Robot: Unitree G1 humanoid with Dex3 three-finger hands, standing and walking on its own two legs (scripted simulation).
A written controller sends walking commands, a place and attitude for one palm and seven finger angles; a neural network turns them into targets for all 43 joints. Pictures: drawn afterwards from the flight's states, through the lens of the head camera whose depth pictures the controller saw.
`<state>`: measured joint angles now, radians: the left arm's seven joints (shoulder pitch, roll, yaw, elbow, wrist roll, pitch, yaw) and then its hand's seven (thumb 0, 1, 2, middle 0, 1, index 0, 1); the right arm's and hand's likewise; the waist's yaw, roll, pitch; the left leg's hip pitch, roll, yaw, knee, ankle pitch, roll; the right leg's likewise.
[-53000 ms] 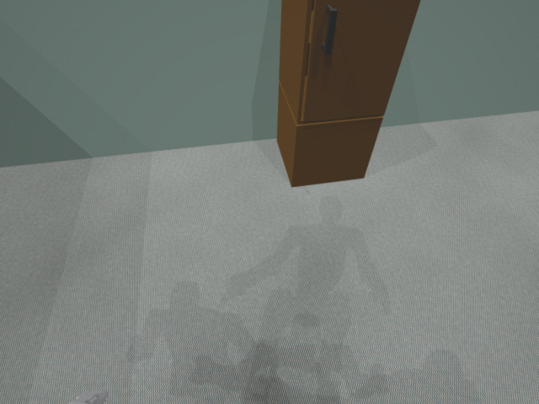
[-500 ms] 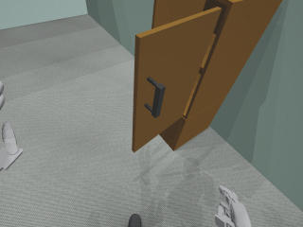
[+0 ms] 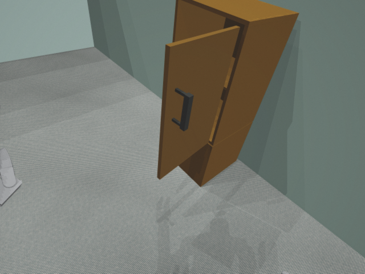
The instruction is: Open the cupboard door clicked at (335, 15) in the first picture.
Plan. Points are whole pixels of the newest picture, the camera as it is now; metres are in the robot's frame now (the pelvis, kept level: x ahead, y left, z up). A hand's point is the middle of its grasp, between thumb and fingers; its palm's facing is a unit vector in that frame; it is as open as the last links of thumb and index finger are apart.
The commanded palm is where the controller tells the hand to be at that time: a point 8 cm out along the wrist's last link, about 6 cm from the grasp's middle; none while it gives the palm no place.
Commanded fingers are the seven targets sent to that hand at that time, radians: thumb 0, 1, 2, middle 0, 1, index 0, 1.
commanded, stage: stop stepping back and stand still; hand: left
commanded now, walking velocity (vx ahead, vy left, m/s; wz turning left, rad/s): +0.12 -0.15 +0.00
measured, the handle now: (181, 109) +0.61 +0.07 +0.04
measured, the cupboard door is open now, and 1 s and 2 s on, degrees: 96 96 96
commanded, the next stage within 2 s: let the arm hang, fingers relaxed in 0.32 s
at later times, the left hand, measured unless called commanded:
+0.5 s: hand (22, 225) +0.16 +0.30 +0.08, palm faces +0.42 -0.78 -0.47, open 7.4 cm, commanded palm none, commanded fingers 0.00 0.90 0.90 -0.20 -0.30 -0.20 -0.30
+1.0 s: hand out of the picture -0.08 +0.18 -0.16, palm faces +0.18 -0.95 -0.25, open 7.2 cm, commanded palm none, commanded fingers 0.00 0.90 0.90 -0.20 -0.30 -0.20 -0.30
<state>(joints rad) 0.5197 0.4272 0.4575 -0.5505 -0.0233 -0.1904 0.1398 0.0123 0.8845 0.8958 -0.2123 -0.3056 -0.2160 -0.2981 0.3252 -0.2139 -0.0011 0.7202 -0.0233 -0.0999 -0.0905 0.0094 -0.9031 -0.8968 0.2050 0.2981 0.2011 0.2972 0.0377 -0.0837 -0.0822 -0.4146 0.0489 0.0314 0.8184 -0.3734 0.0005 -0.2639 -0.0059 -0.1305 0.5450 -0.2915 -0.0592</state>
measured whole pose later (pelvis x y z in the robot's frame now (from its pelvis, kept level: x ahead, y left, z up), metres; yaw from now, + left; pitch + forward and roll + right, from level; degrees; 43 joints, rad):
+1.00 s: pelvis -0.04 -0.01 +0.01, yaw +9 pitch -1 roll +0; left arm 0.26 0.17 0.02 1.13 0.01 0.01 0.02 -0.01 0.93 0.90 -0.20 -0.30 -0.20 -0.29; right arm 0.27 -0.15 -0.01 1.12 -0.02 0.02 -0.03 0.00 -0.91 -0.90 0.20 0.30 0.20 0.30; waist -0.01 0.04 0.07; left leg -0.18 0.01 0.01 0.41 -0.20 -0.01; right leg -0.19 0.04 -0.03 0.40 -0.18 -0.05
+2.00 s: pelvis -0.03 +0.01 +0.01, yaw +9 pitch -1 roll +0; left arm 0.18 0.20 0.02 1.15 0.01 -0.02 0.02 0.01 0.91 0.90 -0.20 -0.30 -0.20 -0.29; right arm 0.21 -0.22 -0.02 1.14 -0.02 0.00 -0.03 0.00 -0.91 -0.90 0.20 0.30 0.20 0.30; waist -0.01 0.03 0.06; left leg -0.14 -0.01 0.03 0.36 -0.20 0.01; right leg -0.17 0.03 -0.01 0.38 -0.19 -0.03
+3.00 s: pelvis +0.00 +0.00 +0.02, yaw +9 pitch -1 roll +0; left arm 0.11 0.28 0.02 1.14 0.01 -0.03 0.01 0.01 0.91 0.90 -0.20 -0.30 -0.20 -0.29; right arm 0.13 -0.30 -0.01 1.14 -0.02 -0.01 -0.01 0.00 -0.91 -0.90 0.20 0.30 0.20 0.30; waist -0.01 0.03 0.06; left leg -0.07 0.01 0.02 0.29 -0.20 0.00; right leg -0.10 0.04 -0.01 0.31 -0.19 -0.04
